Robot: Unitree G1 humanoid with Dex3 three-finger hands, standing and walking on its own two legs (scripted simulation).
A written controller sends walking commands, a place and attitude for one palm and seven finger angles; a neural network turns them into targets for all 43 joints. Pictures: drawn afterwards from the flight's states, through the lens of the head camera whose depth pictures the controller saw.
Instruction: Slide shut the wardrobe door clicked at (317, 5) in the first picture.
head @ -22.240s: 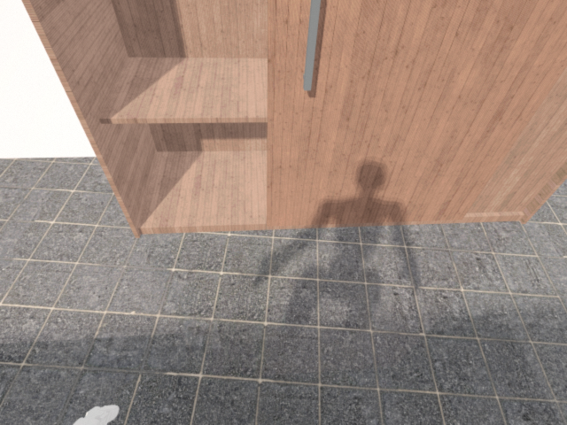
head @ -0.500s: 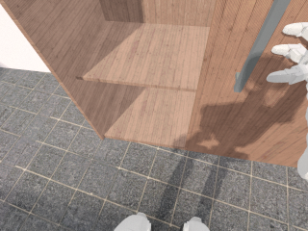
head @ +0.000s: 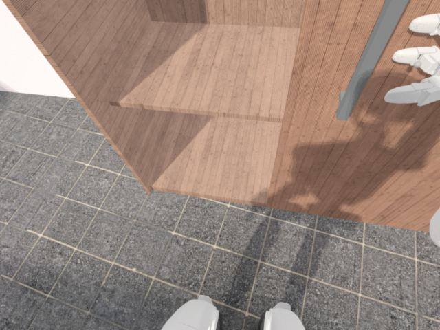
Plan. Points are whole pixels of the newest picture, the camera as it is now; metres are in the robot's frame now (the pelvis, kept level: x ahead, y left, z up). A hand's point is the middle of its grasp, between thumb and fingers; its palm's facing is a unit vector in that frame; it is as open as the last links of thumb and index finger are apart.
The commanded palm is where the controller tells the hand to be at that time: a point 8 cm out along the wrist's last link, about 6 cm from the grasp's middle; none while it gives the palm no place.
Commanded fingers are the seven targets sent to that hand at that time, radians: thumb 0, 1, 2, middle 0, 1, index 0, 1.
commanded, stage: move the hooked fingers beside the handle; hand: right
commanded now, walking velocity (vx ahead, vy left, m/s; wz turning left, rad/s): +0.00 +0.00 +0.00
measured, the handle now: (366, 53) +0.57 -0.13 +0.15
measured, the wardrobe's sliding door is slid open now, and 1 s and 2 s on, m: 0.56 0.56 0.56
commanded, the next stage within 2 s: feel for the door with the fingertips in 1.00 s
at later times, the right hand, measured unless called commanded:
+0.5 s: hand (416, 64) +0.54 -0.20 +0.17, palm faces -0.03 +1.00 -0.01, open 13.2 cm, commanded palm +0.55 -0.23 +0.14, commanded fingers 0.00 0.50 -0.30 0.30 1.20 0.30 1.20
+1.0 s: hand (418, 64) +0.54 -0.20 +0.17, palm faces -0.03 +1.00 +0.00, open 13.1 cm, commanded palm +0.55 -0.23 +0.14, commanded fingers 0.00 0.50 -0.30 0.30 1.20 0.30 1.20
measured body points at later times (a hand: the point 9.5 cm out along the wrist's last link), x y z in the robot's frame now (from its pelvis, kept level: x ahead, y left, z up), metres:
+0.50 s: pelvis +0.00 +0.00 +0.00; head +0.11 -0.02 +0.43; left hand -0.01 +0.27 -0.10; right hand +0.53 -0.25 +0.17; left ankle +0.03 +0.11 -0.69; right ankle +0.06 -0.09 -0.69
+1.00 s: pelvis +0.00 +0.00 +0.00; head +0.11 -0.02 +0.43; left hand -0.01 +0.26 -0.10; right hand +0.53 -0.25 +0.17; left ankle +0.03 +0.11 -0.69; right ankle +0.06 -0.09 -0.69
